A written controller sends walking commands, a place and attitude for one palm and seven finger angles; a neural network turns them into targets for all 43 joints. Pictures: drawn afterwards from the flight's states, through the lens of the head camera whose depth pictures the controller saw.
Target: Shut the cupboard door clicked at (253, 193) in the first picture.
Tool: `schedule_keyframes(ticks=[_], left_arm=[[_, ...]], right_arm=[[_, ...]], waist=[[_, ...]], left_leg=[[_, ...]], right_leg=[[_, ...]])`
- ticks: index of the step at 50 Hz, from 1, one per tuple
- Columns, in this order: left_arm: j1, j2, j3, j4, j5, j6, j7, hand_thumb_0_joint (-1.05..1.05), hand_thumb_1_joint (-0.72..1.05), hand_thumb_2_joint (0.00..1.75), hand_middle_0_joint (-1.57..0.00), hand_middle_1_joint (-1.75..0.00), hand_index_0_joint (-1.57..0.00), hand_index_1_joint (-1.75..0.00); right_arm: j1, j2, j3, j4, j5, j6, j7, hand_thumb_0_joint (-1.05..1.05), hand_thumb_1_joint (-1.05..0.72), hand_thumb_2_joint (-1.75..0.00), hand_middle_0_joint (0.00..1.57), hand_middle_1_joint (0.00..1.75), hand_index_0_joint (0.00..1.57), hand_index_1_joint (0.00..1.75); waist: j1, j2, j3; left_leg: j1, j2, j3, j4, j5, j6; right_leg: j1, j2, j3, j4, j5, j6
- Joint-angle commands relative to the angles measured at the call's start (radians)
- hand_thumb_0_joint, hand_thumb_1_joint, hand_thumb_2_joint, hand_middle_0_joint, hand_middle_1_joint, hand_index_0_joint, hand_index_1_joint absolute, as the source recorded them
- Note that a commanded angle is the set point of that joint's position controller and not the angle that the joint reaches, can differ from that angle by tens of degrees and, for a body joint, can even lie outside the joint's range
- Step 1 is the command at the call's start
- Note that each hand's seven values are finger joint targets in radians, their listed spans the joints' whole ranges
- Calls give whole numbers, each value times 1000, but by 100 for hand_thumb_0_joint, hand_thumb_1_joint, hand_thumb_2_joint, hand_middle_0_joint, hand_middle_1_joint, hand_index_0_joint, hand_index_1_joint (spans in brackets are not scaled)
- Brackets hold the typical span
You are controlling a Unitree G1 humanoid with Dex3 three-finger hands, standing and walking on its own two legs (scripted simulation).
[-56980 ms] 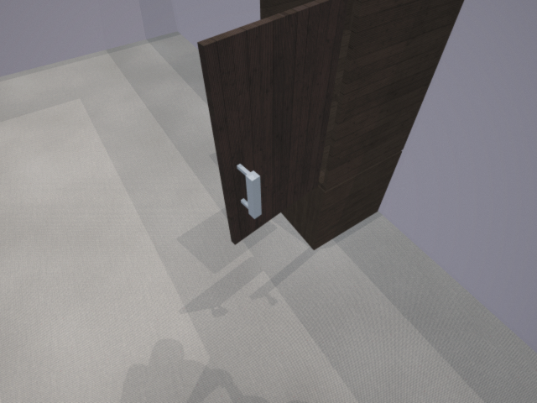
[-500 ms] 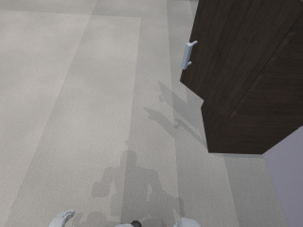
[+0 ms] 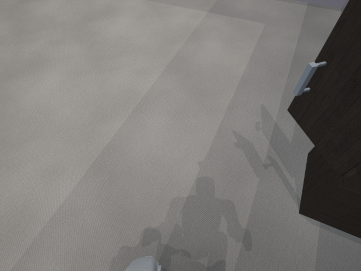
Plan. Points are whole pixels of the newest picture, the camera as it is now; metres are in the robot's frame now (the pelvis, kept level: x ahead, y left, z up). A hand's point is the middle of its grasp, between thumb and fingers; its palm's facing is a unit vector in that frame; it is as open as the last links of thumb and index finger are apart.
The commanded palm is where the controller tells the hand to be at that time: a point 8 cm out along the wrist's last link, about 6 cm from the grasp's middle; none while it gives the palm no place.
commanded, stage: walk to a spot facing it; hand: left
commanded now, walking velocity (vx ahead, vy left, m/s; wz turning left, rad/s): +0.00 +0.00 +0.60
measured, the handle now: (309, 78) +0.78 -0.44 -0.11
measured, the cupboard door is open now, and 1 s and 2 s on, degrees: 42 42 42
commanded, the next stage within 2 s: turn to face it in 1.38 s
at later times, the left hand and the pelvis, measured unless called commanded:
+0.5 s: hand out of the picture +0.12 +0.22 -0.15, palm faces +0.26 -0.92 -0.30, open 7.4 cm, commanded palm none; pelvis +0.07 -0.02 -0.01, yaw +16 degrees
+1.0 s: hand out of the picture +0.06 +0.12 -0.19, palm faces +0.64 -0.76 -0.15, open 7.4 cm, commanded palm none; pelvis +0.23 +0.05 -0.03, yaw +35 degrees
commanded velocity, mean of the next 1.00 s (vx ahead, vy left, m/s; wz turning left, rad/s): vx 0.27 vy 0.00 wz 0.60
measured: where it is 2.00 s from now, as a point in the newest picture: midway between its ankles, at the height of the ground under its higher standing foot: (152, 210)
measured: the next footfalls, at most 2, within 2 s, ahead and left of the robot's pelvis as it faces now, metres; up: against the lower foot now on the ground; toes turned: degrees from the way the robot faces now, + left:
left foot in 0.08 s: +0.02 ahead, +0.14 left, +0.00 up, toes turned +8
right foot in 0.46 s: +0.16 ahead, -0.11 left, +0.00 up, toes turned +8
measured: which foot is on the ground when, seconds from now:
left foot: up 0.00-0.06, down 0.08-0.46, up 0.48-0.98, down 1.00-1.00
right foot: down 0.00-0.10, up 0.12-0.44, down 0.46-1.00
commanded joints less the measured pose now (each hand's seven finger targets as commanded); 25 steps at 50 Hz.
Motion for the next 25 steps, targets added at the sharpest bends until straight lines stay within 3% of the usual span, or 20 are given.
schedule_keyframes(ticks=[1, 2, 3, 4, 5, 6, 7, 10, 12, 15, 18, 20, 21, 22, 23, 24, 25], left_arm=[[83, 239, 75, -28, 8, -9, 9, 0, 90, 90, -20, -30, -20, -30], [74, 243, 74, -32, 2, -9, 6, 0, 90, 90, -20, -30, -20, -30], [70, 231, 71, -38, -7, -8, 4, 0, 90, 90, -20, -30, -20, -30], [72, 170, 61, -70, -16, -3, -4, 0, 90, 90, -20, -30, -20, -30], [-5, 125, 34, -113, -13, 1, -1, 0, 90, 90, -20, -30, -20, -30], [-55, 156, 36, -128, -5, 11, 3, 0, 90, 90, -20, -30, -20, -30], [-92, 142, 43, -119, -2, 15, -1, 0, 90, 90, -20, -30, -20, -30], [-72, 153, 52, -87, -2, 14, -28, 0, 90, 90, -20, -30, -20, -30], [-67, 149, 52, -76, 0, 9, -43, 0, 90, 90, -20, -30, -20, -30], [-95, 140, 49, -89, 0, 5, -53, 0, 90, 90, -20, -30, -20, -30], [-94, 139, 47, -99, -2, -3, -59, 0, 90, 90, -20, -30, -20, -30], [-38, 144, 50, -83, 0, -11, -62, 0, 90, 90, -20, -30, -20, -30], [51, 159, 58, -60, 0, -19, -62, 0, 90, 90, -20, -30, -20, -30], [177, 207, 74, -25, 5, -31, -54, 0, 90, 90, -20, -30, -20, -30], [281, 312, 95, -9, 21, -45, -37, 0, 90, 90, -20, -30, -20, -30], [246, 323, 80, -20, 5, -37, -28, 0, 90, 90, -20, -30, -20, -30], [140, 287, 75, -50, 2, -40, -24, 0, 90, 90, -20, -30, -20, -30]], right_arm=[[-49, -43, -1, -112, 11, -50, -4, 0, -90, -90, 20, 30, 20, 30], [-1, -56, -3, -98, 8, -55, -5, 0, -90, -90, 20, 30, 20, 30], [73, -95, -14, -77, 2, -63, -5, 0, -90, -90, 20, 30, 20, 30], [133, -209, -43, -67, -6, -73, -13, 0, -90, -90, 20, 30, 20, 30], [206, -264, -55, -45, 3, -65, -24, 0, -90, -90, 20, 30, 20, 30], [216, -234, -42, -32, 1, -57, -28, 0, -90, -90, 20, 30, 20, 30], [183, -209, -34, -42, -7, -66, -41, 0, -90, -90, 20, 30, 20, 30], [63, -168, -15, -79, -8, -79, -46, 0, -90, -90, 20, 30, 20, 30], [56, -176, -16, -82, -7, -89, -43, 0, -90, -90, 20, 30, 20, 30], [57, -186, -22, -80, -9, -95, -37, 0, -90, -90, 20, 30, 20, 30], [42, -190, -27, -81, -12, -94, -31, 0, -90, -90, 20, 30, 20, 30], [20, -189, -28, -85, -10, -92, -30, 0, -90, -90, 20, 30, 20, 30], [-12, -182, -29, -91, -6, -91, -29, 0, -90, -90, 20, 30, 20, 30], [-34, -140, -23, -102, 1, -94, -29, 0, -90, -90, 20, 30, 20, 30], [-5, -49, -4, -121, 14, -103, -25, 0, -90, -90, 20, 30, 20, 30], [-25, -60, -10, -142, 3, -101, -22, 0, -90, -90, 20, 30, 20, 30], [12, -90, -19, -128, -7, -96, -14, 0, -90, -90, 20, 30, 20, 30]], waist=[[31, -246, -155], [4, -206, -175], [-40, -108, -223], [-71, 189, -291], [-110, 314, -293], [-108, 157, -249], [-106, 212, -199], [-48, 202, -97], [-37, 175, -88], [-33, 174, -48], [-20, 191, -39], [12, 179, -45], [61, 138, -73], [122, 1, -118], [167, -346, -197], [138, -380, -136], [70, -277, -74]], left_leg=[[20, -22, 71, -252, 41, 25], [120, -38, 82, -357, 145, 33], [305, -2, 42, -467, 360, 49], [536, 250, -270, -457, 741, 156], [572, 397, -432, -451, 1101, 281], [499, 386, -337, -450, 876, 293], [436, 334, -351, -491, 737, 272], [310, 225, -285, -553, 393, 217], [281, 200, -284, -589, 225, 216], [219, 179, -303, -628, 70, 223], [144, 156, -307, -622, -19, 215], [53, 142, -321, -580, -70, 207], [-32, 114, -304, -498, -104, 188], [-191, 36, -249, -335, -160, 152], [-334, -106, -75, 58, -202, 86], [-376, -79, -114, 298, -196, 84], [-367, -23, -152, 394, -84, 85]], right_leg=[[193, -226, 130, -3, 824, -94], [153, -204, 88, 62, 808, -64], [43, -181, 47, 204, 692, -20], [-256, -54, 13, 412, 151, 51], [-405, 13, 97, 551, -306, 70], [-388, -16, 168, 576, -278, 54], [-425, -17, 172, 579, -223, 61], [-417, -2, 186, 586, -51, 67], [-405, 11, 176, 525, -16, 71], [-374, 25, 160, 383, 4, 75], [-265, 60, 126, 216, 20, 76], [-116, 95, 104, 122, 58, 75], [40, 112, 103, 38, 87, 73], [255, 52, 176, -73, 18, 64], [383, -246, 522, -285, -283, -2], [230, -366, 755, -427, -447, -55], [99, -370, 733, -465, -523, -72]])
